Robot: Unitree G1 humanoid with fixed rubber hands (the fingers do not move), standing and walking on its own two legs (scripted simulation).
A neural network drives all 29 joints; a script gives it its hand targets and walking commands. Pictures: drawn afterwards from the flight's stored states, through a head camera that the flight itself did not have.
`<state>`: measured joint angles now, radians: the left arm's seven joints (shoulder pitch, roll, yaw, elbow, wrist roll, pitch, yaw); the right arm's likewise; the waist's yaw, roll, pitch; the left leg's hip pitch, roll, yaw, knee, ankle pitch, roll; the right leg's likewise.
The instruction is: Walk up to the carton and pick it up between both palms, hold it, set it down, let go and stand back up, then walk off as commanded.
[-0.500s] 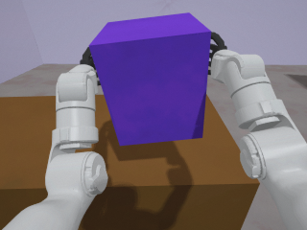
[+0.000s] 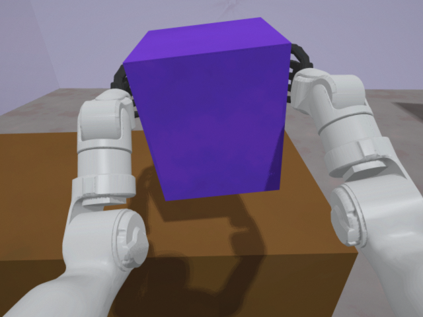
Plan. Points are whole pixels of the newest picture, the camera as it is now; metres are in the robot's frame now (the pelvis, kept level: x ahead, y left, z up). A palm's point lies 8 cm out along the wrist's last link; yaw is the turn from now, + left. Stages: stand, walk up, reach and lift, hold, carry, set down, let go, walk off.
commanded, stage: hold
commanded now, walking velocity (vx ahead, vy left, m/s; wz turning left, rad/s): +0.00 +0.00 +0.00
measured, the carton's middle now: (213, 109) +0.39 -0.01 +0.31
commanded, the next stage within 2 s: set down in 0.78 s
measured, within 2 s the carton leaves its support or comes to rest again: neither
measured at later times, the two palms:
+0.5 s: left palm (121, 102) +0.36 +0.14 +0.34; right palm (300, 83) +0.36 -0.15 +0.36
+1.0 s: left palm (114, 90) +0.36 +0.15 +0.36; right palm (296, 72) +0.36 -0.15 +0.38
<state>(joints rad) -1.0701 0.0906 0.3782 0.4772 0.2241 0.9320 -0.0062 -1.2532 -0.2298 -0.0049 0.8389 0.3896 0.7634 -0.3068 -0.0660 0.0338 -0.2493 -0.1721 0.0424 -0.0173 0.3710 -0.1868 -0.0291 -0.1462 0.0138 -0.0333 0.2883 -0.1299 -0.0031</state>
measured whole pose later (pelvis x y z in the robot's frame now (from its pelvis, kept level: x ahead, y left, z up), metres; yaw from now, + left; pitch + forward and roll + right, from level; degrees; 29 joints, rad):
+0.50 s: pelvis +0.00 +0.00 +0.00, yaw +0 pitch -1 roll -1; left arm -1.07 0.10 0.38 0.48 0.22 0.93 -0.01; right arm -1.26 -0.23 0.00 0.84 0.40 0.76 -0.31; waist -0.07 0.03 -0.25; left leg -0.17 0.04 -0.02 0.37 -0.19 -0.03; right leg -0.15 0.01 -0.03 0.29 -0.13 0.00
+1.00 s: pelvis +0.00 +0.00 +0.00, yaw +0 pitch -1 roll -1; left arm -1.14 0.10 0.42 0.53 0.23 0.85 0.01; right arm -1.30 -0.22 -0.01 0.91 0.34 0.65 -0.26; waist -0.07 0.01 -0.25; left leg -0.17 0.04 -0.02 0.37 -0.19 -0.03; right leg -0.15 0.01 -0.03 0.29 -0.13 0.00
